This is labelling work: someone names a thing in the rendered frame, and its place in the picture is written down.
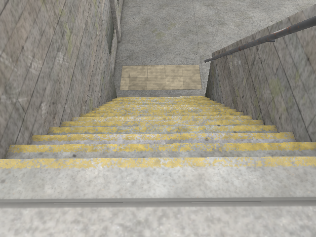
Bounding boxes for stairs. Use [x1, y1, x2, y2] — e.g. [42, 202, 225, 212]
[5, 96, 316, 159]

